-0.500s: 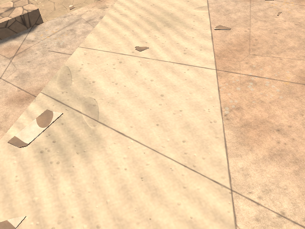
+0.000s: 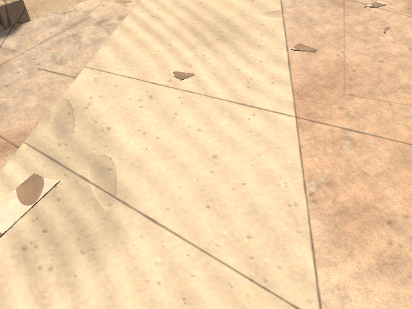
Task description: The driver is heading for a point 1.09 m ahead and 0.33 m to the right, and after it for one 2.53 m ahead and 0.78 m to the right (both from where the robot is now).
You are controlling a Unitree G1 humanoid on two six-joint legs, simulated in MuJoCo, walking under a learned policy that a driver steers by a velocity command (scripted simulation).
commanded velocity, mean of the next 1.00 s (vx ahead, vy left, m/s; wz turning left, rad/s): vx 0.37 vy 0.00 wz -0.35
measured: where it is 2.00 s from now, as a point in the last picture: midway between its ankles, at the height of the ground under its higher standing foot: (272, 244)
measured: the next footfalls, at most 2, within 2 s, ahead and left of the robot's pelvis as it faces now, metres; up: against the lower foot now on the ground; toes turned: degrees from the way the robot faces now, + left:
right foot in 0.38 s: +0.40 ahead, -0.15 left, +0.00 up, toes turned -5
left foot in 0.86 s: +0.67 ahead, -0.03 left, +0.00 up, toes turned -25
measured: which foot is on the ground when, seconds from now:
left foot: down 0.00-0.38, up 0.40-0.84, down 0.86-1.00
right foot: up 0.00-0.36, down 0.38-0.86, up 0.88-1.00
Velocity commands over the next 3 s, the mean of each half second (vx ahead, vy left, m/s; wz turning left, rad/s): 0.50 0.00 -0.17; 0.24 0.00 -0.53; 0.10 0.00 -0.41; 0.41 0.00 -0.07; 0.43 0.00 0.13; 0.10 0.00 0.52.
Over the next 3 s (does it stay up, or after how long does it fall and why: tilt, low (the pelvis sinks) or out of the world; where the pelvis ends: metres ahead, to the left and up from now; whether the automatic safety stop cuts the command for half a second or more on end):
stays up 1.02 -0.39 0.00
